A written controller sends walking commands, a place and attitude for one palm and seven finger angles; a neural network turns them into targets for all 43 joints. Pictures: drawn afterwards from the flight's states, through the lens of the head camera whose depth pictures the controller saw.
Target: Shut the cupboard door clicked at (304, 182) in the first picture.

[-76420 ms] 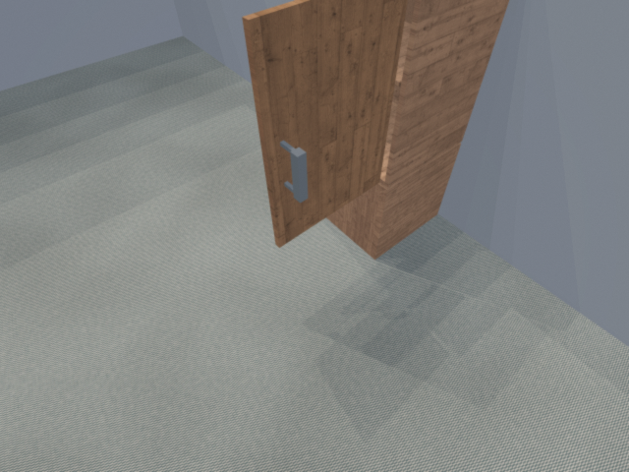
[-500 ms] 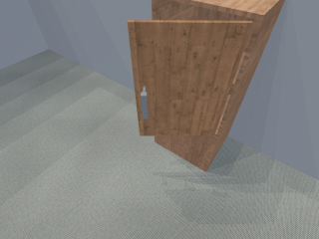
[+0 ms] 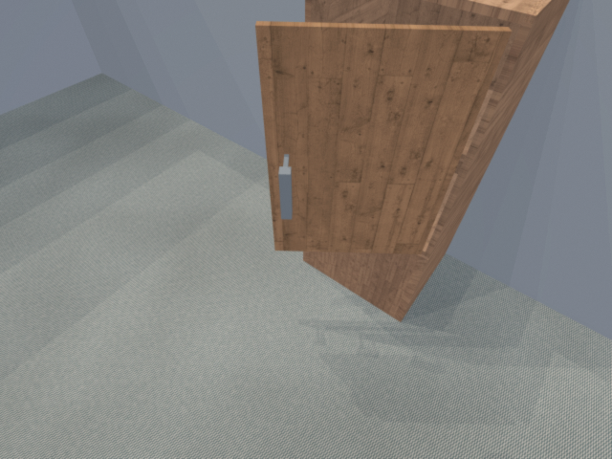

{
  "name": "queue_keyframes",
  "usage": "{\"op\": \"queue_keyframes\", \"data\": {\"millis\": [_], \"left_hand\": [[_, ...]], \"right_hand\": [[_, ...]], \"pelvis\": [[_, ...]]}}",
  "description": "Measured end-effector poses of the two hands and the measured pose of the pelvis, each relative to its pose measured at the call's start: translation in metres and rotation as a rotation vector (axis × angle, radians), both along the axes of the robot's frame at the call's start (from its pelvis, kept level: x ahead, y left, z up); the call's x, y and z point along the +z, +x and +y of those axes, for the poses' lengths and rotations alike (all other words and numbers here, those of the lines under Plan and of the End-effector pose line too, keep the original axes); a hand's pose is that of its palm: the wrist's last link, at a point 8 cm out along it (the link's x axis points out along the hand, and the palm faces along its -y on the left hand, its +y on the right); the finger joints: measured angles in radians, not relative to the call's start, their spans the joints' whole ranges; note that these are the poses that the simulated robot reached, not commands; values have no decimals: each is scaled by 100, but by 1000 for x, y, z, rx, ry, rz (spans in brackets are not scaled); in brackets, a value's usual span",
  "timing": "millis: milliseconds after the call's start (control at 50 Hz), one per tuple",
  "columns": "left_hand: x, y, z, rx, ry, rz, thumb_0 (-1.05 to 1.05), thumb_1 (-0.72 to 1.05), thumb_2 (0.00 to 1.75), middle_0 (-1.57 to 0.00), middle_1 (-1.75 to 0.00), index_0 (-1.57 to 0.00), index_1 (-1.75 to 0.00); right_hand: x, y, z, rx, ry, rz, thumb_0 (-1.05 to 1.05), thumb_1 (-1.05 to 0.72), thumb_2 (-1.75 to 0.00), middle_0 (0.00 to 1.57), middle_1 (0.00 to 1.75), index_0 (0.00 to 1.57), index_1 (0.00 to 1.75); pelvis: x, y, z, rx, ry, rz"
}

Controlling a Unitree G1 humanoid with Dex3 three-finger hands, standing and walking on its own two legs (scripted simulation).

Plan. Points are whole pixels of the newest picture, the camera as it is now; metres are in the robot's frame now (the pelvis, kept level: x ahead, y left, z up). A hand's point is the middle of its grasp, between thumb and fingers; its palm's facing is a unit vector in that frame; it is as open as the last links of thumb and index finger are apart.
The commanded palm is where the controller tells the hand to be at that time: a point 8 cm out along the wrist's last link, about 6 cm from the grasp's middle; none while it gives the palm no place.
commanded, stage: look again from close up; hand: left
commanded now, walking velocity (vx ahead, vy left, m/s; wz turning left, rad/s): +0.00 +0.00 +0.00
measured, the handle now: (286, 187) +0.66 +0.08 -0.08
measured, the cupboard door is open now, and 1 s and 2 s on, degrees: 36 36 36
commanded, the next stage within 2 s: raise the hand and make a fist in 0.42 s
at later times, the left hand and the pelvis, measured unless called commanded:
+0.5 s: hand out of the picture -0.04 +0.15 -0.18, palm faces +0.04 -0.99 -0.16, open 7.3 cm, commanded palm none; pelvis +0.00 +0.00 +0.00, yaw +0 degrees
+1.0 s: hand out of the picture +0.11 +0.15 -0.11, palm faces +0.05 -1.00 +0.00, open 5.8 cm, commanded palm +0.10 +0.21 -0.08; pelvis -0.06 +0.00 -0.12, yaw +0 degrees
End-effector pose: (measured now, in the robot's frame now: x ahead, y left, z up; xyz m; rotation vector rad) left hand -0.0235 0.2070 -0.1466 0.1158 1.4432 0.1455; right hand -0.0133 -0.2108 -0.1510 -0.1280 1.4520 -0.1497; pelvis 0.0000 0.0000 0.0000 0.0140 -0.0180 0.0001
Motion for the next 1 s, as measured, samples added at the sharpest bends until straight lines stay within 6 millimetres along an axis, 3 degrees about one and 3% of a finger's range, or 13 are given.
{"op": "queue_keyframes", "data": {"millis": [180, 540, 560, 640, 680, 740, 800, 840, 900, 1000], "left_hand": [[3, -5, 4, 1, 21, -1, 0, 91, 90, -20, -30, -20, -30], [0, -18, -12, 11, -5, 12, 0, 91, 90, -20, -30, -20, -30], [5, -8, -9, 59, -7, -45, 0, 91, 90, -20, -30, -20, -30], [61, 58, 33, 70, 160, -484, 6, 99, 90, -22, -31, -22, -31], [90, 98, 38, 40, 185, -703, 6, 99, 90, -23, -33, -23, -33], [117, 154, 23, -43, 137, -1022, 5, 97, 90, -25, -36, -25, -36], [117, 184, -6, -82, -33, -1285, 3, 96, 90, -29, -41, -29, -41], [105, 183, -23, -87, -162, -1413, 2, 94, 90, -32, -44, -32, -44], [80, 161, -31, -104, -225, -1493, 1, 93, 90, -38, -49, -38, -50], [41, 107, 0, -91, -91, -1313, 1, 91, 90, -47, -59, -47, -59]], "right_hand": [[-2, -4, 2, 2, 17, 1, 1, -93, -90, 20, 30, 19, 30], [-2, -11, 1, 10, 23, 8, 1, -92, -90, 20, 30, 19, 30], [-1, -9, -2, 17, 5, -25, 1, -93, -90, 20, 30, 20, 30], [8, 17, -25, 13, -68, -304, 3, -94, -90, 20, 30, 20, 30], [9, 38, -36, 23, -85, -431, 3, -93, -90, 20, 30, 20, 30], [12, 73, -50, 60, -115, -623, 2, -93, -90, 20, 30, 20, 30], [17, 106, -57, 104, -141, -769, 2, -92, -90, 20, 30, 20, 30], [21, 124, -59, 142, -153, -831, 1, -92, -90, 20, 30, 19, 30], [21, 148, -57, 201, -166, -891, 1, -91, -90, 20, 30, 19, 30], [4, 179, -34, 256, -115, -939, 1, -91, -90, 20, 30, 19, 30]], "pelvis": [[0, -1, -1, 1, 1, -5], [-1, -4, -4, 5, -6, 2], [-2, -6, -4, -1, -10, 4], [-7, -11, -3, -8, 0, 16], [-11, -18, 0, 15, -2, 30], [-26, -32, 3, 30, -3, 92], [-48, -44, 2, 2, 9, 173], [-65, -49, -1, -16, 21, 214], [-90, -54, -5, -20, 20, 251], [-118, -63, -5, -1, -12, 256]]}}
